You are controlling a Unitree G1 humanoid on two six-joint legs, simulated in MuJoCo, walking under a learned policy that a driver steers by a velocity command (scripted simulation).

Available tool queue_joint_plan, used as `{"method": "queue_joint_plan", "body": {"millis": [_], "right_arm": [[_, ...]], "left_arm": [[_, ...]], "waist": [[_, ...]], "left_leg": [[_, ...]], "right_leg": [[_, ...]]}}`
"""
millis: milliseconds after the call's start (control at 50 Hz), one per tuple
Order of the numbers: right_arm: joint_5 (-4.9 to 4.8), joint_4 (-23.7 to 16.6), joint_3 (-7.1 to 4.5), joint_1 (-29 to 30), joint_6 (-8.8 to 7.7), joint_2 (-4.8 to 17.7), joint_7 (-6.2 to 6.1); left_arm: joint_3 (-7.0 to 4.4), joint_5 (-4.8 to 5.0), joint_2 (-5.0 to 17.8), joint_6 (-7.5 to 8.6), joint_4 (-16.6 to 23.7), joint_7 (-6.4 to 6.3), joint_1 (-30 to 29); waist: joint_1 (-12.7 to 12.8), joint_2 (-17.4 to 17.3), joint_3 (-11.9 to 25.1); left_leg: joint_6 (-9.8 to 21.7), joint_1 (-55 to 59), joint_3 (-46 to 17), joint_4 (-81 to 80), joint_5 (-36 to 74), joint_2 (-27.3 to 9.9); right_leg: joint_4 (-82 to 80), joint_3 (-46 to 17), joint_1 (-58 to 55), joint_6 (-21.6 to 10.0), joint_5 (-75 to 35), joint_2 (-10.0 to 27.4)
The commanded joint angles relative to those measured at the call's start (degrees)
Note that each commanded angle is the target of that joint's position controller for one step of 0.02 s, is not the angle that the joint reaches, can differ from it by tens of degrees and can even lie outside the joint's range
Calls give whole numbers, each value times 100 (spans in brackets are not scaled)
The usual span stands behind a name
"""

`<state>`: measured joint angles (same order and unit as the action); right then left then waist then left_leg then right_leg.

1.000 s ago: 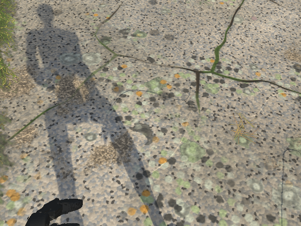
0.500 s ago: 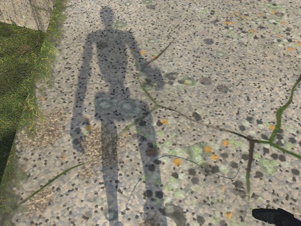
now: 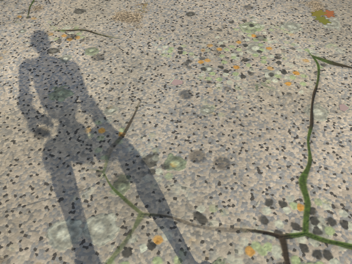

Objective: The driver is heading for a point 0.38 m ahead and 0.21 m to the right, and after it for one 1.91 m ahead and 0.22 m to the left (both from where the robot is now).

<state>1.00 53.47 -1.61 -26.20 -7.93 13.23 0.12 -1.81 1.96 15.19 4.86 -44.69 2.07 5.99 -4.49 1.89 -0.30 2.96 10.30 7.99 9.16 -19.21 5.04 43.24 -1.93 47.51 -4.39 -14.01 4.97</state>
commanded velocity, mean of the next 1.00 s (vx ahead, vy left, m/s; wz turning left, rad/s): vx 0.45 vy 0.00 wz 0.01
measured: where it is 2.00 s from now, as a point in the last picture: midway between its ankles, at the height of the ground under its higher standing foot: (194, 235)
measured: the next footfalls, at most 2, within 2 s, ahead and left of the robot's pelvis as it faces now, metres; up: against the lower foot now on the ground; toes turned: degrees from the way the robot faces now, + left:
right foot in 0.12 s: +0.36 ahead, -0.07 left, +0.00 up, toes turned -7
left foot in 0.52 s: +0.73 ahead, -0.03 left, +0.00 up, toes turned -23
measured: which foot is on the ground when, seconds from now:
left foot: down 0.00-0.14, up 0.16-0.50, down 0.52-1.00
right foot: up 0.00-0.10, down 0.12-0.52, up 0.54-0.98, down 1.00-1.00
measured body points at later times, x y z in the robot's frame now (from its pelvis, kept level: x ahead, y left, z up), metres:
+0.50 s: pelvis +0.45 -0.04 +0.00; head +0.47 -0.06 +0.44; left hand +0.57 +0.21 -0.12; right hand +0.61 -0.33 -0.06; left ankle +0.70 +0.00 -0.70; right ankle +0.33 -0.07 -0.73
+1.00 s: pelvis +0.61 -0.10 +0.00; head +0.65 -0.10 +0.45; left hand +0.80 +0.17 -0.08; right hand +0.75 -0.40 -0.09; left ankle +0.69 -0.02 -0.73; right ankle +0.68 -0.22 -0.73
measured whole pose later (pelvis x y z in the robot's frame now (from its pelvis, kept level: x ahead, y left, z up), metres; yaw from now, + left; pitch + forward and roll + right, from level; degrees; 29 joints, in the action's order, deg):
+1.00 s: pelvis +0.61 -0.10 +0.00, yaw +3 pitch +1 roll +0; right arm -1.5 33.6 -6.1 -14.0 3.6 18.9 -2.5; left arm -3.3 0.4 15.8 1.7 -40.5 -1.1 4.4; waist -2.2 -1.1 -2.6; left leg 1.4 -21.0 -21.3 28.2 -7.2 13.6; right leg 26.3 -10.4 19.6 1.1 8.9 -4.7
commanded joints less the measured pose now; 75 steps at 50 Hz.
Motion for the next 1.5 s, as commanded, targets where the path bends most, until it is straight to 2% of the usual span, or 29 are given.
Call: {"method": "queue_joint_plan", "body": {"millis": [20,80,120,140,160,180,200,220,240,300,360,460,520,540,560,580,600,640,740,960,1000,1020,1040,1060,1100,1260,1420,1480,1500], "right_arm": [[16,-270,-132,26,-1,891,-127],[134,-433,-263,115,260,1427,-323],[186,-700,-345,820,416,1645,-388],[105,-845,-308,1257,347,1452,-308],[-11,-1191,26,525,67,104,-107],[-274,-1498,79,709,-281,487,53],[-403,-1716,12,1462,-410,806,94],[-344,-1831,11,1660,-444,734,74],[-179,-1776,-11,1647,-392,745,22],[24,-1812,-153,1395,-136,1008,-68],[158,-2086,-26,2030,-67,519,-96],[0,-2269,-52,2769,-62,466,69],[-70,-1877,-274,1428,-133,868,171],[-51,-1655,-337,306,-157,1079,189],[97,-1807,-333,603,-95,1408,202],[70,-1979,-392,797,10,1459,183],[-12,-2212,-408,1196,149,1272,102],[-57,-2330,-304,1438,423,1112,-10],[-135,-2248,-400,1410,655,1171,-76],[-234,-2384,-642,1318,1102,1284,-287],[-288,-2362,-533,1022,1120,935,-254],[-355,-2487,-508,938,1105,845,-239],[-251,-2485,-647,921,1011,1377,-177],[-237,-2345,-723,881,1011,1643,-145],[-190,-2136,-683,670,1117,1436,-177],[-259,-2629,-445,1479,1088,1009,-78],[-242,-2667,-439,1697,1235,939,84],[-257,-2566,-568,1400,1329,1037,146],[-237,-2391,-704,937,1319,1311,65]], "left_arm": [[-43,33,222,144,586,204,-816],[-224,89,618,116,724,314,-426],[-522,75,1244,-81,177,225,2005],[-594,54,1410,-206,-75,86,3000],[-614,-60,1602,-203,35,47,2534],[-476,-168,1088,-122,196,26,2245],[-426,-267,802,-22,249,10,2305],[-384,-276,685,69,241,68,1997],[-366,-242,660,131,406,83,1474],[-375,-124,782,77,712,-59,724],[-374,-82,781,-74,551,-323,931],[-245,-132,426,-212,1,-441,2009],[-290,-303,583,-220,157,-482,1374],[-260,-389,545,-220,412,-480,964],[-147,-461,84,-223,455,-397,2163],[-112,-325,508,-225,452,-265,2616],[-182,-199,857,-284,577,-235,1769],[-196,-341,787,-412,901,-303,658],[-151,-324,344,-423,872,-417,590],[-362,-120,696,-204,772,-320,-101],[-454,-192,967,-220,730,-346,52],[-490,-394,1310,-298,806,-351,-69],[-477,-529,1049,-285,871,-343,-156],[-405,-451,772,-290,989,-379,-459],[-333,-285,610,-357,1076,-461,-648],[-400,-367,964,-526,867,-485,79],[-591,-163,1270,-462,727,-246,-43],[-617,13,1204,-428,636,-194,-63],[-569,-4,974,-422,491,-160,240]], "waist": [[110,-312,-895],[614,-881,-246],[1858,-1144,789],[2284,-383,974],[1066,2196,1020],[1127,1377,1718],[1219,542,1017],[781,-582,394],[458,-843,100],[-50,-724,-301],[295,-372,-181],[1099,354,228],[290,320,719],[-245,17,1321],[581,-1790,1943],[561,-1560,2611],[291,-919,2053],[322,253,923],[627,-519,751],[412,-1345,555],[346,-555,926],[188,952,840],[197,1127,738],[147,756,501],[163,366,276],[728,589,272],[612,697,452],[292,584,577],[131,54,689]], "left_leg": [[-138,-1030,282,-489,3658,-1390],[-356,45,460,1039,7969,-1645],[-247,-618,283,3822,9027,-1803],[-247,-1927,355,6197,6009,-1130],[-613,-5103,-533,8826,-1098,118],[-112,-5870,-1759,8836,-845,18],[174,-5913,-1783,8219,-454,-258],[233,-5717,-1756,7507,-104,-465],[138,-5288,-1763,6993,-22,-629],[-428,-4300,-1493,5684,-136,-885],[-664,-3359,-668,3567,1655,-507],[-387,-3120,-655,1902,3857,-236],[-41,-2398,-583,1536,3592,-13],[227,-1267,-1357,1676,4896,-674],[1425,505,-3863,2136,6745,-2289],[2006,1005,-5389,1655,4869,-2728],[1834,413,-5185,1379,2716,-2438],[1354,-1516,-4516,862,1157,-1767],[918,-2663,-3530,800,2403,-803],[394,-2441,-4556,936,123,-531],[26,-3133,-3942,2103,-1413,25],[-213,-4227,-2578,3421,-1856,735],[-468,-4500,-2314,4644,-1480,326],[-592,-4552,-2114,5132,-1011,84],[-728,-4705,-1844,5953,-399,-77],[-1140,-5176,-988,5409,45,-1028],[-644,-3732,-412,3532,22,-1007],[-193,-2712,-278,2125,586,-770],[91,-1719,-597,1542,1437,-688]], "right_leg": [[-717,539,-863,-149,-391,-354],[-646,1290,-1612,-332,713,-1047],[-297,875,-3969,-710,1519,-1039],[-626,85,-5350,-877,1806,-708],[-1065,-2759,-7019,-2075,3162,398],[-2537,-4922,-7221,-2332,5603,851],[-3030,-4777,-6574,-1907,5580,773],[-3167,-4429,-5510,-1718,5006,650],[-3104,-3950,-4596,-1690,3824,436],[-2920,-2388,-2898,-1479,256,-202],[-2394,-931,-1927,-909,-1441,-952],[-1865,-998,-3151,-355,190,-610],[-85,-709,-3861,29,-1366,-463],[1750,-395,-3406,223,-158,-718],[3964,-203,-1523,757,5204,-1443],[4634,-827,-893,750,5014,-1264],[4782,-900,-434,691,4488,-1023],[4068,-702,-498,597,3866,-925],[1264,-467,-1636,704,3665,-1029],[-1725,-852,-3024,619,2599,-1028],[-2488,-1384,-4377,123,2077,148],[-2637,-2566,-4619,-628,1517,1243],[-2752,-2974,-4206,-940,1537,1655],[-2681,-2367,-3986,-821,1718,1389],[-2588,-1525,-3824,-536,2014,860],[-2679,-288,-4659,-944,855,1031],[-2364,682,-4478,-671,410,1442],[-1557,1066,-4290,-164,647,1443],[-706,1370,-3635,225,1172,1098]]}}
